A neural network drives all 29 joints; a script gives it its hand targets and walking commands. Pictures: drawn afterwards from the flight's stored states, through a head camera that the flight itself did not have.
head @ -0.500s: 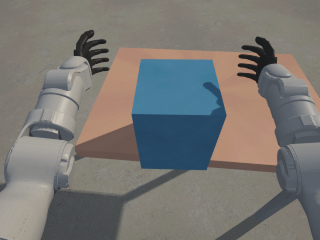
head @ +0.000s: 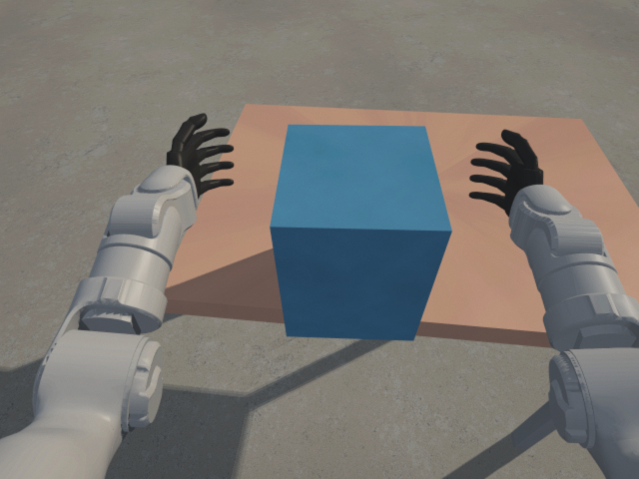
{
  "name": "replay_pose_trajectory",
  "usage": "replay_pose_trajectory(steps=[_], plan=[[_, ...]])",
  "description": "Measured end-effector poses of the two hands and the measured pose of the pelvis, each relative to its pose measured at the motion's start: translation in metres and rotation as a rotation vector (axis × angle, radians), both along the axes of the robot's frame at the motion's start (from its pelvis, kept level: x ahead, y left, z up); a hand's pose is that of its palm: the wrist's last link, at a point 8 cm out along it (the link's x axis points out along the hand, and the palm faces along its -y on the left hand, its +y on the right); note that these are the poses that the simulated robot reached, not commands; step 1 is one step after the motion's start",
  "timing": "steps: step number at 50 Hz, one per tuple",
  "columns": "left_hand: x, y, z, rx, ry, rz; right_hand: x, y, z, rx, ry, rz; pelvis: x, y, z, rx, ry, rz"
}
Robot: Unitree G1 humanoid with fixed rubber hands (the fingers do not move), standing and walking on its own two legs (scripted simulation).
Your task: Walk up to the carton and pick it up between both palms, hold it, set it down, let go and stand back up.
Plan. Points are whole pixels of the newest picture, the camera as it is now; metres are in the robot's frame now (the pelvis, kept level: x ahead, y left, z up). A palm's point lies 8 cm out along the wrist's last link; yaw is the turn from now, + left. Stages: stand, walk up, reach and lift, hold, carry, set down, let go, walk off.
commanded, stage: set down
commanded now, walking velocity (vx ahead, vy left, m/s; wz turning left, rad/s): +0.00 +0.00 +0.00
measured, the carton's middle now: (352, 236) +0.47 -0.05 +0.04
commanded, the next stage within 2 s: let go in 1.16 s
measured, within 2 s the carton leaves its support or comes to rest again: neither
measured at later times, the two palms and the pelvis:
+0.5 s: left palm (186, 247) +0.39 +0.17 +0.11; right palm (514, 263) +0.37 -0.24 +0.10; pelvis +0.00 +0.00 +0.00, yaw +0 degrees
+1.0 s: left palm (186, 315) +0.33 +0.17 +0.05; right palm (516, 335) +0.30 -0.24 +0.04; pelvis +0.00 +0.01 +0.00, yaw -1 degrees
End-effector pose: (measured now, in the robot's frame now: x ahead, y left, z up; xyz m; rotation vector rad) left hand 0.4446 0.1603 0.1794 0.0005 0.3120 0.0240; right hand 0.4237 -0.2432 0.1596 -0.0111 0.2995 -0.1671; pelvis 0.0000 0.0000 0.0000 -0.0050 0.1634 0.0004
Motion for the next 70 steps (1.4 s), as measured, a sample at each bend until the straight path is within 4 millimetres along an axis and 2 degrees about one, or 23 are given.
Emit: replay_pose_trajectory(steps=[9,21,33,44,53,60,66,70], plan=[[-0.018,0.007,-0.02,-0.011,0.004,0.009,-0.023,-0.003,-0.015,-0.017,-0.004,0.005,-0.002,-0.002,0.0,0.001,-0.056,-0.008],[-0.043,0.004,-0.059,0.001,0.003,-0.002,-0.046,0.011,-0.058,0.005,0.006,0.029,-0.005,0.001,0.0,0.001,-0.061,-0.008],[-0.076,0.011,-0.082,0.003,-0.007,0.004,-0.083,0.0,-0.071,-0.023,-0.021,0.015,-0.003,0.003,0.0,0.001,-0.12,-0.022],[-0.1,0.007,-0.114,0.015,-0.017,-0.001,-0.109,0.013,-0.107,-0.001,-0.005,0.045,-0.008,0.006,-0.002,0.0,-0.116,-0.026],[-0.124,0.011,-0.132,0.014,-0.04,0.021,-0.134,0.005,-0.123,-0.019,-0.027,0.04,-0.003,0.008,-0.001,-0.001,-0.127,-0.018],[-0.147,0.019,-0.157,0.004,-0.032,0.036,-0.16,0.004,-0.139,-0.014,0.003,0.037,-0.005,0.006,-0.002,-0.002,-0.146,-0.024],[-0.152,0.015,-0.17,0.007,-0.044,0.029,-0.166,0.011,-0.151,0.012,-0.002,0.036,-0.009,0.009,-0.005,-0.003,-0.116,-0.027],[-0.157,0.009,-0.178,0.018,-0.04,0.009,-0.169,0.013,-0.164,0.014,0.001,0.028,-0.005,0.012,-0.005,-0.005,-0.095,-0.024]])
